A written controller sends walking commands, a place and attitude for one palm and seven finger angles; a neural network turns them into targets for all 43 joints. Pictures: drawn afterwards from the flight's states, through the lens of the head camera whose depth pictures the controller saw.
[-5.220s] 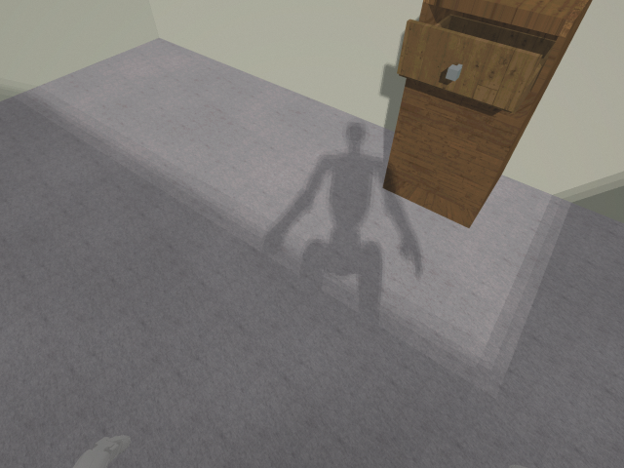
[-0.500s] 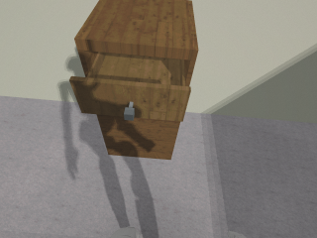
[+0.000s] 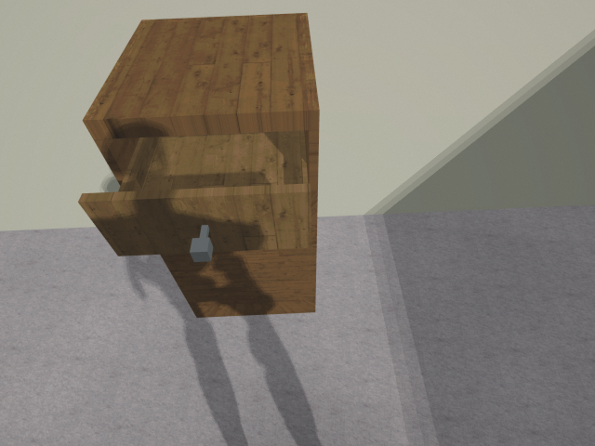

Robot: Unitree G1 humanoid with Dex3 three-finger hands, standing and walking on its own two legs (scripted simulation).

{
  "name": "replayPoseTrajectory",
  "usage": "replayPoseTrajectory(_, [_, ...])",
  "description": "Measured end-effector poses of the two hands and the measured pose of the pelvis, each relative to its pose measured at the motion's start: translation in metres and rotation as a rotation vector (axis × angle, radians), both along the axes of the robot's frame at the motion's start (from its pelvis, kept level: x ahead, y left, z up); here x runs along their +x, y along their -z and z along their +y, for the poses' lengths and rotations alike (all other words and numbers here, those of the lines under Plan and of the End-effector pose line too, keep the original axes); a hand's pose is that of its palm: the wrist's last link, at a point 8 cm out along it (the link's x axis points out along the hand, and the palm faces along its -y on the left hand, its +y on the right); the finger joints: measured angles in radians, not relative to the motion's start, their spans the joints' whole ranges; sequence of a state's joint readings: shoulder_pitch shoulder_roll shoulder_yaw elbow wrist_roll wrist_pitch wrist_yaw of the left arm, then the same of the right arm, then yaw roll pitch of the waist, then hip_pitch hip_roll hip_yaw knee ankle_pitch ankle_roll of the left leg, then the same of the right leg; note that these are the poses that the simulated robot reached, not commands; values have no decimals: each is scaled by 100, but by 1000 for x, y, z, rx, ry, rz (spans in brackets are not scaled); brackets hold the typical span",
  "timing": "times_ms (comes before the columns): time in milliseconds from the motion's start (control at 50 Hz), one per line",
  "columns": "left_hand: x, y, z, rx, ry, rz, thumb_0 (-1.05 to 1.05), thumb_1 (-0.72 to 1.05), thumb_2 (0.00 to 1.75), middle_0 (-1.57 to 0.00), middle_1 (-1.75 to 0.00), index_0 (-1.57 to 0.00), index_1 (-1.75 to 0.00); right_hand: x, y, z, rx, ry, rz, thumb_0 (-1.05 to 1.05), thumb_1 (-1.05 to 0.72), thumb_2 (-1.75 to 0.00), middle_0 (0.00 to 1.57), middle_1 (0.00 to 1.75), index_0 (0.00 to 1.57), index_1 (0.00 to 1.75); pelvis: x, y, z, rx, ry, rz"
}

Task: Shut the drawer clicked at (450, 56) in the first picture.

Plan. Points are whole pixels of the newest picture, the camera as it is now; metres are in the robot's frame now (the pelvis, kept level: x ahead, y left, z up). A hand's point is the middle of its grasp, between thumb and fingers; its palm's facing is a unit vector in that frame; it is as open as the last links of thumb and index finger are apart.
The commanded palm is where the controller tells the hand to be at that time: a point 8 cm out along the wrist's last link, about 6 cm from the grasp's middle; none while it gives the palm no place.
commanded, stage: come to a stop and stand still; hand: left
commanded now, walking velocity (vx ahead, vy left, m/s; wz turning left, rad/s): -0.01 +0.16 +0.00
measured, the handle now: (203, 242) +0.45 +0.19 -0.04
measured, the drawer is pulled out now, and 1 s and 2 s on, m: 0.16 0.16 0.16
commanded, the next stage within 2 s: look again from close up in 0.58 s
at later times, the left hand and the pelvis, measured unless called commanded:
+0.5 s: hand out of the picture -0.04 +0.22 -0.17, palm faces +0.08 -0.98 -0.17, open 7.4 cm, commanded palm none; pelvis -0.05 +0.04 +0.01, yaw +1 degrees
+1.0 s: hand out of the picture +0.00 +0.18 -0.18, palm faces +0.07 -0.98 -0.19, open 7.3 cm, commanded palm none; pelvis -0.03 +0.00 +0.00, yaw +3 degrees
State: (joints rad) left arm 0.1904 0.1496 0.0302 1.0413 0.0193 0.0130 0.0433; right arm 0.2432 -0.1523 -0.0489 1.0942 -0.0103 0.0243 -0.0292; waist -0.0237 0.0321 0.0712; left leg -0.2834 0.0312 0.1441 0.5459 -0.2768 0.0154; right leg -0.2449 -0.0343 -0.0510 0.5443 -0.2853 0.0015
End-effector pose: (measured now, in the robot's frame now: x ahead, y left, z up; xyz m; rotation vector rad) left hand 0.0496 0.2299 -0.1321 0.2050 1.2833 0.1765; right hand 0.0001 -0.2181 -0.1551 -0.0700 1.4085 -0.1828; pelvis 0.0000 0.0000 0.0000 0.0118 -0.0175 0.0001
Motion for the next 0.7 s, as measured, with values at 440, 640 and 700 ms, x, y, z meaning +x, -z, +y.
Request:
replayPoseTrajectory(440, [-88, 12, 38, -74, -85, 41, 0, 91, 89, -20, -30, -20, -30, -15, -29, 22, -83, -105, -107, 0, -91, -90, 20, 30, 20, 30, -48, -7, 36, -11, -21, -11])
replayPoseTrajectory(640, [-109, 7, 27, -86, -59, 157, 1, 91, 89, -19, -30, -20, -30, -59, -26, 33, -46, -45, 7, 1, -92, -90, 20, 30, 20, 30, -44, -12, 28, 4, -7, 15])
replayPoseTrajectory(700, [-100, 6, 16, -70, -33, 154, 1, 91, 89, -19, -30, -20, -30, -74, -17, 25, -23, -23, 66, 1, -91, -90, 20, 30, 20, 30, -43, -7, 18, 17, -2, 19])
